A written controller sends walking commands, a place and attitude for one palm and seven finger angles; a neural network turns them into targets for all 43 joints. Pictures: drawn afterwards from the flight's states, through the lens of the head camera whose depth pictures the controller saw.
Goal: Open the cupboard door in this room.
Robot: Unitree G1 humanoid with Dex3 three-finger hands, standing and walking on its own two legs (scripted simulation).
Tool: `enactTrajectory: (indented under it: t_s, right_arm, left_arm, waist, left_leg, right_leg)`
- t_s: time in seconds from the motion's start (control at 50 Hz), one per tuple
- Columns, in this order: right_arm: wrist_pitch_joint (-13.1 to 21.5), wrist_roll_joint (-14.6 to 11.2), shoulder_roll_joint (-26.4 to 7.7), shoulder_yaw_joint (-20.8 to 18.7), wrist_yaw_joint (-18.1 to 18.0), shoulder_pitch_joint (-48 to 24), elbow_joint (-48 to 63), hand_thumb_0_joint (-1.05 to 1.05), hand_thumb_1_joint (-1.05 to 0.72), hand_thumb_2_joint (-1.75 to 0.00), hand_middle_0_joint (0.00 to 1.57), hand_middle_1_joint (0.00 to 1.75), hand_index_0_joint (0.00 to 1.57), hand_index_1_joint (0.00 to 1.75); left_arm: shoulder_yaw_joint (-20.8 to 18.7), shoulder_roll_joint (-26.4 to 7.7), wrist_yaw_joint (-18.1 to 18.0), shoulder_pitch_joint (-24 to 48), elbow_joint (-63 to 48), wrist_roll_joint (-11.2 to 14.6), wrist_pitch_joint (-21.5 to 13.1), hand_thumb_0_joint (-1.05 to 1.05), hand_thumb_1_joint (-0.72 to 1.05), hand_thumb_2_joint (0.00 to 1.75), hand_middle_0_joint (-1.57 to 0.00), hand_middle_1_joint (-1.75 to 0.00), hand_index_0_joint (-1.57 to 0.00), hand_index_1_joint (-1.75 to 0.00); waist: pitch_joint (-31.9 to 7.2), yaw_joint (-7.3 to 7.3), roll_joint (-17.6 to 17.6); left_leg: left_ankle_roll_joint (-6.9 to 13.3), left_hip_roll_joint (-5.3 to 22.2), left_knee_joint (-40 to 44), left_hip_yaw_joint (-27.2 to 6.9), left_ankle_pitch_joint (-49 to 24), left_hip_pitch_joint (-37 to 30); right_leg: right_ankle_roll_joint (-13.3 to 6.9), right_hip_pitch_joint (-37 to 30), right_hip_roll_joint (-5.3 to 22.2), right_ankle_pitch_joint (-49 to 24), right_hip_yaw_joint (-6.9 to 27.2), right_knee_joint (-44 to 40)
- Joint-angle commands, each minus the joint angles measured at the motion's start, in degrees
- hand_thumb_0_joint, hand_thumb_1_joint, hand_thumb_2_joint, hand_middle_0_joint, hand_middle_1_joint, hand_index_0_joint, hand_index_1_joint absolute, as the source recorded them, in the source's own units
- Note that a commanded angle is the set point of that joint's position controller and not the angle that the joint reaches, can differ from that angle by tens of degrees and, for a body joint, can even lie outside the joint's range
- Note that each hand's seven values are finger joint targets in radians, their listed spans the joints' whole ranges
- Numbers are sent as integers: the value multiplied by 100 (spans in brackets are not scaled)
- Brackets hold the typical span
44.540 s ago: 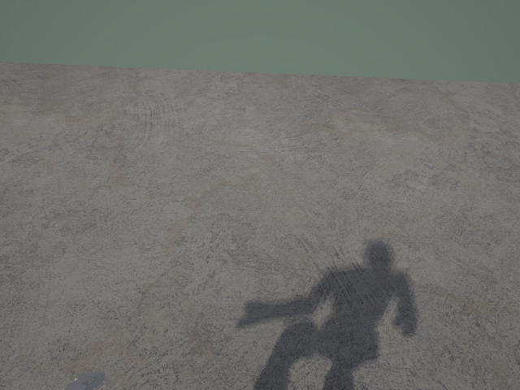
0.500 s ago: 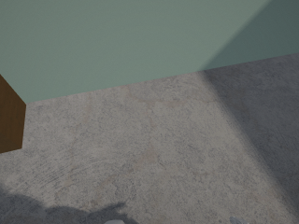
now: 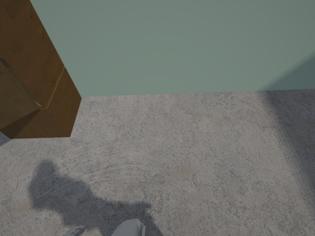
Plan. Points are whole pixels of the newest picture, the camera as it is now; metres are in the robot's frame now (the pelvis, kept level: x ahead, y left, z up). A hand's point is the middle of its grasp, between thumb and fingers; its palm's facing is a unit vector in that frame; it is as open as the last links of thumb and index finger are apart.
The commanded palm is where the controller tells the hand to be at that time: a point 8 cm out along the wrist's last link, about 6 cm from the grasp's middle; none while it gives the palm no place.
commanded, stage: turn to face it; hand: left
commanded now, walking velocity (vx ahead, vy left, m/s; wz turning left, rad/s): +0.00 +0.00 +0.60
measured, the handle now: out of the picture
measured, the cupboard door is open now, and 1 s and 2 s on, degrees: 40 40 40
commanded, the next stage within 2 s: take the last steps up to it in 1.10 s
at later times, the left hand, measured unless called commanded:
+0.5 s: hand out of the picture +0.05 +0.24 -0.16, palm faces +0.30 -0.91 -0.30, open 7.4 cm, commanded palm none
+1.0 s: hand out of the picture -0.03 +0.22 -0.18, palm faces +0.57 -0.79 -0.24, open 7.4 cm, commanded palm none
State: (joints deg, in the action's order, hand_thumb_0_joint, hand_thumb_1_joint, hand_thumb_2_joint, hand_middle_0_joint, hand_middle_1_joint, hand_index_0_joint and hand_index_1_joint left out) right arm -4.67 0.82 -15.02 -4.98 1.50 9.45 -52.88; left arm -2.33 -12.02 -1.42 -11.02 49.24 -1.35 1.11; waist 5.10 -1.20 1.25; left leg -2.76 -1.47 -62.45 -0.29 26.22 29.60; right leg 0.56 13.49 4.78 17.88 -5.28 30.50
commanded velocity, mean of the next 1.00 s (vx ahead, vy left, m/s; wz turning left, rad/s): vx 0.00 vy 0.00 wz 0.51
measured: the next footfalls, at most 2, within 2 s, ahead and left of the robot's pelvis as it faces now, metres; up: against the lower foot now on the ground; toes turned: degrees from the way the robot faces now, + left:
left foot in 0.20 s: +0.05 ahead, +0.14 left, +0.00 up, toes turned +11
right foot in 0.52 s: +0.10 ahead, -0.12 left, +0.00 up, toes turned +16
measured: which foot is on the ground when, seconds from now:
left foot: up 0.00-0.18, down 0.20-0.52, up 0.54-0.82, down 0.84-1.00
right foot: down 0.00-0.18, up 0.20-0.50, down 0.52-0.84, up 0.86-1.00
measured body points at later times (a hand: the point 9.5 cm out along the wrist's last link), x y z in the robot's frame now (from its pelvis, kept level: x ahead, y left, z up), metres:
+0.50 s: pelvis +0.02 +0.00 -0.01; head +0.07 +0.01 +0.44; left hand +0.04 +0.29 -0.14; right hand +0.18 -0.22 -0.15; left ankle +0.01 +0.13 -0.74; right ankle +0.06 -0.14 -0.72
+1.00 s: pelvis +0.04 +0.01 -0.01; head +0.07 +0.06 +0.44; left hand -0.06 +0.26 -0.16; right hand +0.27 -0.14 -0.13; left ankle +0.00 +0.11 -0.74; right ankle +0.08 -0.13 -0.67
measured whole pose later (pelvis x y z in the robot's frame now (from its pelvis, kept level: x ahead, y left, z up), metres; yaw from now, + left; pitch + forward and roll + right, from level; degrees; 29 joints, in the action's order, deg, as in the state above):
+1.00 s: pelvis +0.04 +0.01 -0.01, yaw +34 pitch +1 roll +0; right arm -1.1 1.3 -12.2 -2.0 -0.3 7.3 -51.2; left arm -3.5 -14.2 -0.9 -11.3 53.4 -0.9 3.9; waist 5.7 0.7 -2.7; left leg 1.9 -0.7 -32.6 1.9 15.6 17.9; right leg 4.3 25.1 5.5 28.9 -2.5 61.4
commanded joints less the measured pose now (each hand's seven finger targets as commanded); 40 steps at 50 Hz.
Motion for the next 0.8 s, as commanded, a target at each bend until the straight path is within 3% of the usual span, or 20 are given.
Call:
enactTrajectory:
  t_s: [0.0,0.06,0.12,0.14,0.16,0.18,0.2,0.22,0.26,0.4,0.46,0.48,0.5,0.52,0.54,0.58,0.62,0.7,0.74,0.78]
  right_arm:
    - [198,-33,-180,19,29,-587,611,0,-90,-90,20,30,20,30]
    - [257,-48,-99,84,40,-696,632,0,-90,-90,20,30,20,30]
    - [295,-23,-288,43,13,-188,525,0,-90,-90,20,30,20,30]
    - [333,0,-530,-33,11,151,451,0,-90,-90,20,30,20,30]
    - [391,54,-1209,-202,-41,626,412,0,-90,-90,20,30,20,30]
    - [339,31,-1538,-279,-120,984,297,0,-90,-90,20,30,20,30]
    - [320,51,-1511,-255,-149,991,265,0,-90,-90,20,30,20,30]
    - [354,68,-1324,-203,-176,676,375,0,-90,-90,20,30,20,30]
    - [357,76,-1065,-135,-234,67,546,0,-90,-90,20,30,20,30]
    - [322,96,-1062,-166,-209,-92,560,0,-90,-90,20,30,20,30]
    - [279,41,-972,-181,-186,-400,637,0,-90,-90,20,30,20,30]
    - [276,-6,-756,-156,-170,-414,688,0,-90,-90,20,30,20,30]
    - [282,-52,-387,-99,-140,-348,786,0,-90,-90,20,30,20,30]
    - [280,-16,-531,-120,-107,-471,835,0,-90,-90,20,30,20,30]
    - [251,4,-521,-135,-69,-345,827,0,-90,-90,20,30,20,30]
    - [157,25,-458,-131,-32,-269,552,0,-90,-90,20,30,20,30]
    - [176,1,-317,-43,5,-348,572,0,-90,-90,20,30,20,30]
    - [264,-39,-70,96,31,-712,622,0,-90,-90,20,30,20,30]
    - [295,-42,-76,97,22,-541,580,0,-90,-90,20,30,20,30]
    - [331,-7,-299,57,-2,-31,443,0,-90,-90,20,30,20,30]
  left_arm:
    - [-301,-1058,-62,-326,-280,0,-174,0,90,90,-20,-30,-20,-30]
    - [-375,-1272,-49,-584,-151,-36,-161,0,90,90,-20,-30,-20,-30]
    - [-410,-1332,1,-387,-157,24,-135,0,90,90,-20,-30,-20,-30]
    - [-392,-1226,25,-299,-187,52,-119,0,90,90,-20,-30,-20,-30]
    - [-327,-844,64,-246,-406,105,-77,0,90,90,-20,-30,-20,-30]
    - [-225,-677,39,138,-594,82,-15,0,90,90,-20,-30,-20,-30]
    - [-249,-805,23,269,-650,54,32,0,90,90,-20,-30,-20,-30]
    - [-281,-769,16,325,-604,35,41,0,90,90,-20,-30,-20,-30]
    - [-301,-786,55,331,-370,21,91,0,90,90,-20,-30,-20,-30]
    - [-260,-624,92,82,-307,55,62,0,90,90,-20,-30,-20,-30]
    - [-307,-731,67,-449,-207,63,-16,0,90,90,-20,-30,-20,-30]
    - [-367,-976,31,-637,-186,33,-71,0,90,90,-20,-30,-20,-30]
    - [-475,-1504,-22,-710,-204,-59,-121,0,90,90,-20,-30,-20,-30]
    - [-440,-1622,-42,-573,-277,-44,-122,0,90,90,-20,-30,-20,-30]
    - [-388,-1442,-56,-258,-367,-15,-104,0,90,90,-20,-30,-20,-30]
    - [-297,-1056,-59,103,-425,6,-125,0,90,90,-20,-30,-20,-30]
    - [-262,-945,-45,14,-380,7,-156,0,90,90,-20,-30,-20,-30]
    - [-359,-1198,-46,-548,-165,-36,-159,0,90,90,-20,-30,-20,-30]
    - [-384,-1270,-20,-600,-76,-37,-151,0,90,90,-20,-30,-20,-30]
    - [-389,-1294,16,-401,-101,43,-138,0,90,90,-20,-30,-20,-30]
  waist:
    - [-653,277,-1263]
    - [-778,413,-1261]
    - [-886,92,-1201]
    - [-1086,-114,-612]
    - [-1370,-363,1115]
    - [-1384,-509,1570]
    - [-1304,-473,987]
    - [-1111,-358,846]
    - [-663,-135,1089]
    - [-809,33,768]
    - [-835,312,734]
    - [-874,425,8]
    - [-809,477,-1627]
    - [-690,483,-1877]
    - [-564,275,-1226]
    - [-408,69,-1547]
    - [-527,108,-1531]
    - [-769,421,-1290]
    - [-818,366,-1337]
    - [-908,22,-1063]
  left_leg:
    - [-133,269,908,341,4,185]
    - [-55,154,1958,608,-8,-265]
    - [70,43,3175,711,-1078,-1415]
    - [197,298,3723,344,-1946,-2272]
    - [916,1822,3912,-1727,-3863,-3253]
    - [1637,2537,3987,-2566,-5445,-3271]
    - [1782,2570,3968,-2256,-4616,-3003]
    - [1606,2182,4135,-2069,-3349,-2428]
    - [1292,1704,4288,-1791,-2563,-1681]
    - [1143,1283,4153,-1732,-2197,-1500]
    - [871,953,3707,-1677,-1963,-786]
    - [607,584,3175,-1436,-1430,-275]
    - [159,-205,1821,-459,-57,639]
    - [97,-145,330,-247,918,529]
    - [129,61,-253,-401,657,371]
    - [6,253,-791,-229,117,449]
    - [-90,279,-133,63,57,394]
    - [-57,159,1770,572,37,-195]
    - [13,47,2489,722,-284,-673]
    - [128,42,3531,661,-1438,-1721]
  right_leg:
    - [-668,-1236,1361,-3868,421,-685]
    - [-646,-1464,1493,-4213,316,-342]
    - [-293,-795,1403,-3583,-58,279]
    - [-41,-193,1280,-2950,-242,1053]
    - [412,1338,487,195,-516,2395]
    - [484,2043,145,2171,40,3306]
    - [387,2050,263,1943,474,3715]
    - [373,1973,246,1578,479,3650]
    - [406,1813,230,993,607,3535]
    - [345,758,-248,754,341,1492]
    - [289,-459,-391,-141,248,-2]
    - [172,-1056,52,-156,697,-872]
    - [-357,-1416,1570,-43,2355,-1578]
    - [-920,-688,2396,-498,2815,-1743]
    - [-1037,-311,2245,-594,2243,-1637]
    - [-795,-303,1557,-1512,1345,-1302]
    - [-686,-795,1334,-2937,572,-975]
    - [-621,-1415,1426,-4145,250,-387]
    - [-488,-1303,1428,-4114,107,-107]
    - [-156,-643,1313,-3579,-176,540]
